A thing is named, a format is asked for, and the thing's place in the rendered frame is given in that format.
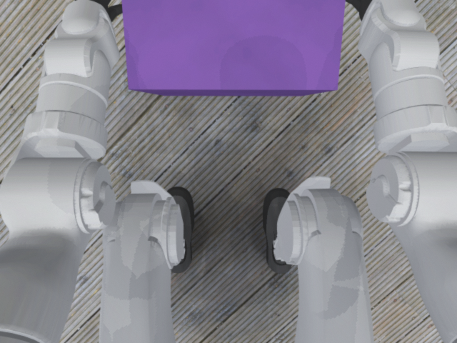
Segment robot left hand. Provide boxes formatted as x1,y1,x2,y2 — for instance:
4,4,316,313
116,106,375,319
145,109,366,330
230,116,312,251
74,0,123,22

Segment robot right upper arm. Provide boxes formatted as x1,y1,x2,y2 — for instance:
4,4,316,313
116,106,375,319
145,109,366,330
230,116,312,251
366,151,457,343

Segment left robot forearm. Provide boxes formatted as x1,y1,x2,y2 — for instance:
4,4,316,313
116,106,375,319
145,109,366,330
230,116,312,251
0,0,120,224

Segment right robot forearm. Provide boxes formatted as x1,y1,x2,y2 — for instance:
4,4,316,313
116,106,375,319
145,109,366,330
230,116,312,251
358,0,457,154

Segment robot right hand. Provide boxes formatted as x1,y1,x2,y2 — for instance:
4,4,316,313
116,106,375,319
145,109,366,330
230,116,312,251
346,0,372,21

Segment left robot thigh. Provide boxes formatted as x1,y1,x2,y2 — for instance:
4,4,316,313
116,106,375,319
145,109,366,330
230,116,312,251
99,193,184,343

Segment carton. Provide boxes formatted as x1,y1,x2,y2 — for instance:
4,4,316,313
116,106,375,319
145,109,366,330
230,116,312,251
121,0,346,96

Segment robot left foot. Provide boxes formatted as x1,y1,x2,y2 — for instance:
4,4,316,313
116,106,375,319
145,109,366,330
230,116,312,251
167,187,194,273

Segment robot left upper arm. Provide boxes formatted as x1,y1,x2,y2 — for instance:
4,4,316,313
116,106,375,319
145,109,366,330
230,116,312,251
0,157,116,343

